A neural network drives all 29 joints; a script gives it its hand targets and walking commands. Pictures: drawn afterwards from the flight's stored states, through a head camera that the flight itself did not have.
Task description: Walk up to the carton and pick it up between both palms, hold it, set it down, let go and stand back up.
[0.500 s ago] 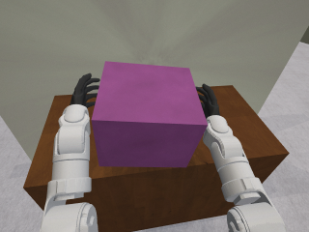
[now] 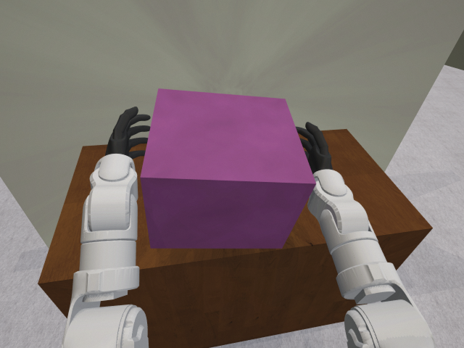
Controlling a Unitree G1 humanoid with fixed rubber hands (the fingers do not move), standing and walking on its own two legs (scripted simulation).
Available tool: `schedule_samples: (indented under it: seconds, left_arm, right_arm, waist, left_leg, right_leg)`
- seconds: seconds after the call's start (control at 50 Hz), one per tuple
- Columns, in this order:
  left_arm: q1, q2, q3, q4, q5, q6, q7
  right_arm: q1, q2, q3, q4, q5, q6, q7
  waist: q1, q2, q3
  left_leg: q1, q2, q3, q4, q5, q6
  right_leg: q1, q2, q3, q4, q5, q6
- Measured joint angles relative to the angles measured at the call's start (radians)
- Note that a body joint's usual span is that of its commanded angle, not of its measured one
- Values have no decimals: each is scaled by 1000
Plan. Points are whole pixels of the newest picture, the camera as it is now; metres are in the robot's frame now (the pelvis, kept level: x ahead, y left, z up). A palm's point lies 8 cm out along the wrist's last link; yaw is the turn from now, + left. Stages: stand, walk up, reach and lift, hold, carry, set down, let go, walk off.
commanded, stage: reach and lift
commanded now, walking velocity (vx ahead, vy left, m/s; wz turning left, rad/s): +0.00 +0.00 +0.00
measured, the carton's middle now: (221, 169) +0.38 +0.01 +0.14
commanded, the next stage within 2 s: hold in 0.24 s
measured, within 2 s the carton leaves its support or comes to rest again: neither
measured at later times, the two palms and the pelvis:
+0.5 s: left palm (124, 157) +0.36 +0.17 +0.18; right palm (318, 167) +0.36 -0.16 +0.16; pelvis +0.00 -0.01 +0.00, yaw +0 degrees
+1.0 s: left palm (123, 155) +0.36 +0.17 +0.19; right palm (318, 164) +0.36 -0.15 +0.17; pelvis +0.00 -0.01 +0.00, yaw +0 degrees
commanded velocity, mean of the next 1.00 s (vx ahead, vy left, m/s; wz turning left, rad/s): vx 0.00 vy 0.00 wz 0.00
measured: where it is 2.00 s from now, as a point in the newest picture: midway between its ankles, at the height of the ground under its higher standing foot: outside the picture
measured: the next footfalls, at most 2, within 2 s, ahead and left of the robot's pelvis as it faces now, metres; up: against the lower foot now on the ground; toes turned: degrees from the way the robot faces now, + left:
none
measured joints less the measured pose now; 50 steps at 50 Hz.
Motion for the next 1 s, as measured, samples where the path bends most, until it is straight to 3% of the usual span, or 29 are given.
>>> schedule_samples:
  seconds: [0.18,0.54,1.0]
  left_arm:
    - [-84,8,55,99,15,-5,-27]
    - [-2,11,14,-1,5,14,-25]
    - [-17,11,35,11,19,17,-43]
  right_arm:
    - [-108,9,-40,82,-48,44,14]
    - [-21,1,16,-2,1,29,-21]
    - [-42,7,13,6,-11,47,-24]
  waist:
    - [5,0,0]
    - [-12,2,21]
    - [-12,-8,25]
  left_leg:
    - [21,2,7,-40,24,-1]
    - [15,3,-5,-14,4,-6]
    - [36,3,-4,-28,9,-7]
  right_leg:
    - [5,1,6,-12,12,-3]
    - [15,4,-8,-10,1,-6]
    - [32,4,-8,-19,4,-7]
